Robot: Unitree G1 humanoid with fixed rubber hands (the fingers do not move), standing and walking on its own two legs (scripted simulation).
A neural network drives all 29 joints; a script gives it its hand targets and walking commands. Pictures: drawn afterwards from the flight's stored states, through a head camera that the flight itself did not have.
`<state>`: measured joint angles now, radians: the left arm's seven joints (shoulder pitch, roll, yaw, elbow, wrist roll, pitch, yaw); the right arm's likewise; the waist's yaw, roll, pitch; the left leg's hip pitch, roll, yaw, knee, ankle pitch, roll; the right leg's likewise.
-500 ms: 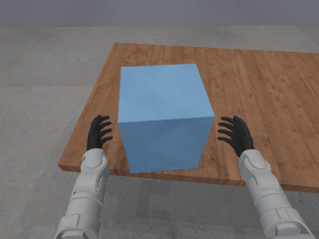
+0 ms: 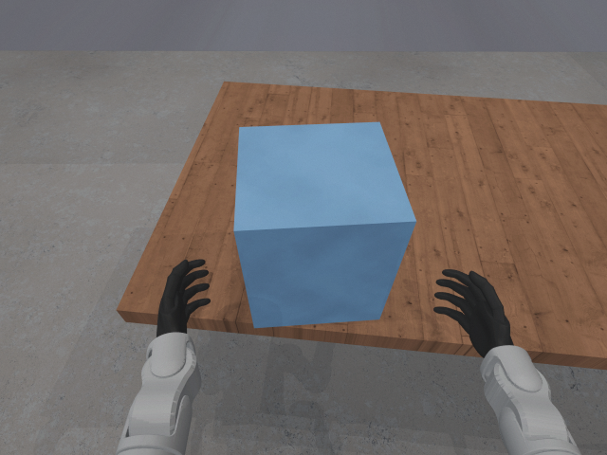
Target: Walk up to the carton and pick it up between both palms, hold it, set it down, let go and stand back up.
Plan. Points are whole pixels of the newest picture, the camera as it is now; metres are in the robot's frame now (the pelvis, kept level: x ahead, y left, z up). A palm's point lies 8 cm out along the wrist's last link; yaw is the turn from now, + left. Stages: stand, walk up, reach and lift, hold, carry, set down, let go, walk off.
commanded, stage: set down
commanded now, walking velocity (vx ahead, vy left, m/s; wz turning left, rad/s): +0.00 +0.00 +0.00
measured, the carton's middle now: (314, 229) +0.44 +0.02 +0.03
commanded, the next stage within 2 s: none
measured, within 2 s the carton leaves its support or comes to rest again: neither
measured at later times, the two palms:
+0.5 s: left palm (163, 373) +0.21 +0.19 +0.02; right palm (509, 388) +0.22 -0.23 +0.01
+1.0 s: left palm (149, 379) +0.21 +0.22 +0.00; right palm (489, 400) +0.21 -0.21 -0.01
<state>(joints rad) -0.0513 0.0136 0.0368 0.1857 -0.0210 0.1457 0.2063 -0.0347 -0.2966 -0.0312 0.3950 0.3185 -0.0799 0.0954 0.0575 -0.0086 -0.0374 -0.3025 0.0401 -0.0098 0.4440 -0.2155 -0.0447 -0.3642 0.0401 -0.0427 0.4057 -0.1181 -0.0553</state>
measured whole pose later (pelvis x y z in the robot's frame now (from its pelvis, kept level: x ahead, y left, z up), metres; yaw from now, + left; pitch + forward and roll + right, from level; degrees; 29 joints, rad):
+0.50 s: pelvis -0.01 +0.00 +0.00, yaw +0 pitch +4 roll +0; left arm 0.18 0.01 -0.01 0.05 -0.02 0.11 0.21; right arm 0.23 -0.30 -0.05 0.18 0.31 -0.09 0.12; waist 0.06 -0.01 -0.04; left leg -0.30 0.03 -0.01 0.44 -0.20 -0.04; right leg -0.36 0.03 -0.04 0.40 -0.11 -0.06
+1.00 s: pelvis +0.01 +0.02 +0.00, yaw +0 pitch +5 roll +0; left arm 0.23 0.07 -0.01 0.07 -0.06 0.11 0.17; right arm 0.30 -0.30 -0.03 0.20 0.24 -0.06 0.12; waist 0.06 -0.01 -0.01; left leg -0.30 0.02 0.00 0.44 -0.22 -0.02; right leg -0.36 0.02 -0.03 0.40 -0.13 -0.04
